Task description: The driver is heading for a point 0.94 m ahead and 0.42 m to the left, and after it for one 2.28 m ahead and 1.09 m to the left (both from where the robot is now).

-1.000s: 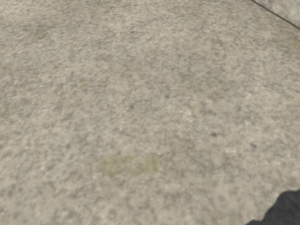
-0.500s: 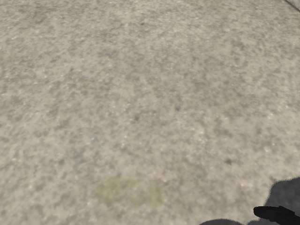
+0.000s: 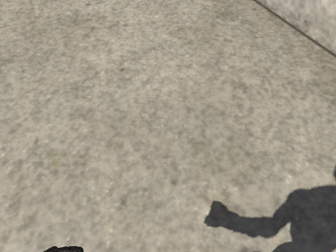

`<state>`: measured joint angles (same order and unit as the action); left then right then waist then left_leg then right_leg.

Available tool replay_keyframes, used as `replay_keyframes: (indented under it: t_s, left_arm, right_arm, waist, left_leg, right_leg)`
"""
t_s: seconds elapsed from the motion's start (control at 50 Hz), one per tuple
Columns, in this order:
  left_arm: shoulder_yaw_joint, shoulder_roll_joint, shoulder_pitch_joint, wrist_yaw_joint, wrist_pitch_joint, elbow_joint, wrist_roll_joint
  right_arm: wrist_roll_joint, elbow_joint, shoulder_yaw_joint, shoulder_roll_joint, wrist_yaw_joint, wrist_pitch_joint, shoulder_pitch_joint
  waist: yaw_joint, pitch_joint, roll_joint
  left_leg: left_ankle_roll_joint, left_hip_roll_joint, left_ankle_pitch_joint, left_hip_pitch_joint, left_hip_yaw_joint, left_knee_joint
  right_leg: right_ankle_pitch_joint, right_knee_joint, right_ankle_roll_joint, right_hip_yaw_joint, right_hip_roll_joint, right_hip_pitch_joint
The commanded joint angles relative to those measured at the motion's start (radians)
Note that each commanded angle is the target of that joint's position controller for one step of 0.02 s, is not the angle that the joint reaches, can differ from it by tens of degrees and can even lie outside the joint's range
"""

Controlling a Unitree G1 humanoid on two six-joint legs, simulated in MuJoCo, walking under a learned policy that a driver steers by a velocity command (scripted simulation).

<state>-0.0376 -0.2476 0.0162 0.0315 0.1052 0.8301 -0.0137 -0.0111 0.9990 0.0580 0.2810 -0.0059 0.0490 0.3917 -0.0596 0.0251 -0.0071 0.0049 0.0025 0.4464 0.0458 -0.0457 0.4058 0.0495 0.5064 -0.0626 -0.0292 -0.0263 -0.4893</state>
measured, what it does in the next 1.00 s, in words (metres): walks ahead, turning left: left foot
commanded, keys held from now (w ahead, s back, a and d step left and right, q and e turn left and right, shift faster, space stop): w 0.02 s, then w+q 0.98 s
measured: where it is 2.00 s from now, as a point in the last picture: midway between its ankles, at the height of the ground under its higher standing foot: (64, 148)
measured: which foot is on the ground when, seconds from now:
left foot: down 0.00-0.00, up 0.02-0.52, down 0.54-1.00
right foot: down 0.00-0.56, up 0.58-1.00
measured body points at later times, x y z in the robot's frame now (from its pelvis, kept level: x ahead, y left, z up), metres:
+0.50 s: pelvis +0.27 +0.01 +0.00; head +0.30 +0.03 +0.45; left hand +0.22 +0.29 -0.14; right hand +0.51 -0.18 -0.10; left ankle +0.41 +0.15 -0.70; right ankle +0.13 -0.11 -0.72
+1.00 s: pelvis +0.56 +0.10 +0.01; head +0.58 +0.13 +0.46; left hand +0.65 +0.42 -0.07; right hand +0.72 -0.15 -0.10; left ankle +0.41 +0.14 -0.72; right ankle +0.76 +0.05 -0.71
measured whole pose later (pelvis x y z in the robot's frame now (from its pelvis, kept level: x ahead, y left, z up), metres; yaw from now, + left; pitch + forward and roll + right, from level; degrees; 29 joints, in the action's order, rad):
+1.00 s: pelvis +0.56 +0.10 +0.01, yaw +30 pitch +3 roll +0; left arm -0.05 -0.27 0.00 0.02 0.12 0.73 -0.01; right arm -0.02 0.79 0.09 0.28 -0.02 0.04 0.36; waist -0.09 0.02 -0.04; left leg 0.07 0.11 0.39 -0.07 0.20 0.43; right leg 0.00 0.47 0.03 0.07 -0.01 -0.53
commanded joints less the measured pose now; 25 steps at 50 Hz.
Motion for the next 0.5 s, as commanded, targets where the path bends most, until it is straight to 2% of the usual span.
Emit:
replay_keyframes:
  t_s: [0.02,0.04,0.06,0.08,0.1,0.12,0.14,0.18,0.22,0.26,0.32,0.38,0.42,0.46,0.5]
  left_arm:
    - [-0.095,-0.317,0.443,-0.005,-0.005,0.074,0.009]
    - [-0.064,-0.203,0.412,-0.003,0.000,0.057,0.004]
    - [-0.052,-0.164,0.327,-0.008,0.005,0.037,0.008]
    - [-0.044,-0.143,0.248,-0.009,0.009,0.021,0.013]
    - [-0.038,-0.115,0.203,-0.008,0.013,0.017,0.018]
    - [-0.033,-0.098,0.184,-0.008,0.018,0.021,0.028]
    - [-0.032,-0.090,0.181,-0.007,0.021,0.028,0.030]
    - [-0.038,-0.108,0.194,-0.013,0.027,0.044,0.031]
    - [-0.045,-0.126,0.211,-0.024,0.028,0.056,0.034]
    - [-0.047,-0.131,0.218,-0.034,0.024,0.061,0.034]
    - [-0.048,-0.145,0.230,-0.046,0.017,0.063,0.028]
    - [-0.054,-0.158,0.297,-0.054,0.001,0.086,0.018]
    - [-0.058,-0.165,0.324,-0.055,-0.018,0.096,0.011]
    - [-0.065,-0.183,0.310,-0.059,-0.035,0.089,0.006]
    - [-0.074,-0.213,0.282,-0.069,-0.050,0.072,0.003]
  right_arm:
    - [0.011,-0.080,-0.031,-0.039,0.008,0.028,0.112]
    - [-0.020,-0.069,-0.007,0.083,0.010,0.050,0.040]
    - [-0.046,-0.096,0.008,0.131,0.011,0.063,-0.052]
    - [-0.044,-0.100,0.009,0.126,0.004,0.065,-0.091]
    - [-0.029,-0.098,0.016,0.116,-0.002,0.058,-0.110]
    - [-0.025,-0.093,0.019,0.101,-0.001,0.044,-0.089]
    - [-0.026,-0.086,0.019,0.077,0.000,0.030,-0.071]
    - [-0.026,-0.092,0.017,0.048,0.001,0.009,-0.078]
    - [-0.020,-0.113,0.020,0.047,0.000,0.001,-0.125]
    - [-0.014,-0.132,0.022,0.043,0.005,0.004,-0.168]
    - [-0.008,-0.167,0.012,0.025,0.022,0.011,-0.263]
    - [-0.006,-0.217,0.001,0.007,0.040,0.012,-0.364]
    - [-0.009,-0.252,-0.001,0.008,0.054,0.012,-0.407]
    - [-0.013,-0.278,0.006,0.021,0.069,0.010,-0.411]
    - [-0.015,-0.282,0.026,0.061,0.075,0.004,-0.339]
  waist:
    - [0.128,-0.393,-0.324]
    - [0.171,-0.334,-0.187]
    - [0.160,-0.197,-0.140]
    - [0.126,-0.133,-0.058]
    - [0.103,-0.078,-0.043]
    - [0.072,-0.067,-0.069]
    - [0.060,-0.057,-0.076]
    - [0.047,-0.024,-0.064]
    - [0.052,0.004,-0.044]
    - [0.060,0.017,-0.042]
    - [0.089,0.040,-0.035]
    - [0.128,0.071,-0.015]
    - [0.136,0.079,-0.017]
    - [0.112,0.065,-0.036]
    - [0.053,-0.007,-0.082]
  left_leg:
    - [0.028,0.069,0.093,-0.633,0.050,0.781]
    - [0.050,0.022,0.138,-0.745,0.187,0.892]
    - [0.070,-0.024,0.043,-0.795,0.181,0.898]
    - [0.067,-0.078,-0.054,-0.752,0.158,0.855]
    - [0.059,-0.108,-0.114,-0.718,0.158,0.796]
    - [0.055,-0.134,-0.156,-0.655,0.167,0.766]
    - [0.050,-0.139,-0.175,-0.625,0.165,0.747]
    - [0.037,-0.144,-0.217,-0.648,0.166,0.715]
    - [0.024,-0.141,-0.301,-0.715,0.182,0.645]
    - [0.015,-0.131,-0.406,-0.743,0.175,0.537]
    - [0.016,-0.119,-0.530,-0.713,0.102,0.367]
    - [0.032,-0.110,-0.531,-0.751,0.056,0.271]
    - [0.048,-0.100,-0.470,-0.789,0.031,0.238]
    - [0.076,-0.070,-0.383,-0.753,-0.009,0.217]
    - [0.114,-0.001,-0.284,-0.608,-0.070,0.232]
  right_leg:
    - [0.239,-0.138,-0.271,0.700,-0.372,0.890]
    - [0.340,-0.203,-0.228,0.716,-0.353,0.853]
    - [0.273,-0.218,-0.181,0.553,-0.330,0.724]
    - [0.155,-0.244,-0.157,0.433,-0.297,0.587]
    - [0.082,-0.278,-0.144,0.342,-0.264,0.485]
    - [0.045,-0.308,-0.128,0.275,-0.241,0.420]
    - [0.022,-0.335,-0.127,0.228,-0.226,0.384]
    - [-0.048,-0.371,-0.134,0.146,-0.222,0.347]
    - [-0.095,-0.391,-0.135,0.083,-0.220,0.357]
    - [-0.120,-0.401,-0.122,0.017,-0.206,0.375]
    - [-0.130,-0.416,-0.098,-0.074,-0.187,0.384]
    - [-0.177,-0.391,-0.093,-0.115,-0.218,0.487]
    - [-0.248,-0.345,-0.089,-0.133,-0.247,0.578]
    - [-0.436,-0.270,-0.073,-0.158,-0.264,0.627]
    - [-0.765,-0.115,-0.050,-0.184,-0.263,0.640]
